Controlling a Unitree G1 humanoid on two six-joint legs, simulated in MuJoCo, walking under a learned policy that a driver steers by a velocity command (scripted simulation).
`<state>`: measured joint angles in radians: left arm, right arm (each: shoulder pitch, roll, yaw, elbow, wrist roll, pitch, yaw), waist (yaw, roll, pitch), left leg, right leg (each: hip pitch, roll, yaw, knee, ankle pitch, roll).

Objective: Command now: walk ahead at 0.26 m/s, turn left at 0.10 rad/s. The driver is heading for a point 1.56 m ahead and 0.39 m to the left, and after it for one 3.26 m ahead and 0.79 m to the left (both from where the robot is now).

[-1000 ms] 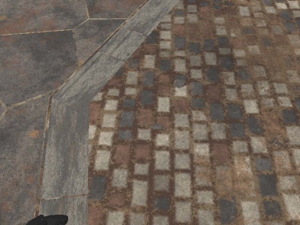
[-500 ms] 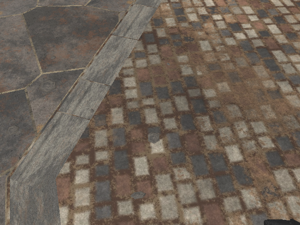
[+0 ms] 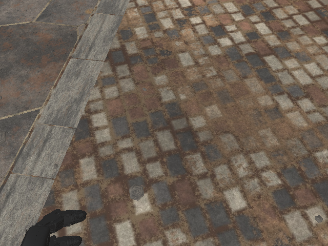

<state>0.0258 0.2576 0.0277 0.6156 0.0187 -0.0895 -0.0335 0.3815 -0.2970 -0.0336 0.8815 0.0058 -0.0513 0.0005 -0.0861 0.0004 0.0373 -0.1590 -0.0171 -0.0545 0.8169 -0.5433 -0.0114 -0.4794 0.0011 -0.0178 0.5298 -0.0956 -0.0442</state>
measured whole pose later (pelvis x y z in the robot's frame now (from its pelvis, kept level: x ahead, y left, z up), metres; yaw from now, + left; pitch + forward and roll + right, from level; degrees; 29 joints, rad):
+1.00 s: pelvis +0.18 +0.03 +0.01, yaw +26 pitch +2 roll +0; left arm 0.26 0.27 0.06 0.83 0.00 -0.10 -0.02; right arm 0.25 -0.29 -0.05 0.70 0.02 -0.02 -0.01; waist 0.01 0.04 -0.04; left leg -0.41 -0.06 -0.10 0.91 -0.45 0.04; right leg -0.22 0.02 -0.01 0.48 -0.30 -0.04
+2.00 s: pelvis +0.65 +0.24 +0.00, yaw +6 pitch +1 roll +1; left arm 0.18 0.30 0.07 0.69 -0.02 -0.05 -0.04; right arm 0.24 -0.29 -0.05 0.80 0.02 -0.10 0.00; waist 0.00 0.00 0.08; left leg -0.31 0.03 0.00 1.21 -0.44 0.00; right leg -0.41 0.08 -0.02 0.58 -0.18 -0.11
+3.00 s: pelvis +1.21 +0.25 +0.01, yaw +1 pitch +2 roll +0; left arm 0.10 0.25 0.04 0.67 0.00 -0.09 -0.02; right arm 0.38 -0.30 -0.04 0.86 0.03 -0.06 0.00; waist -0.04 0.03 0.03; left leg -0.33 0.01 -0.06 1.10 -0.44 0.02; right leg -0.40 0.00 -0.05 0.53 -0.17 -0.03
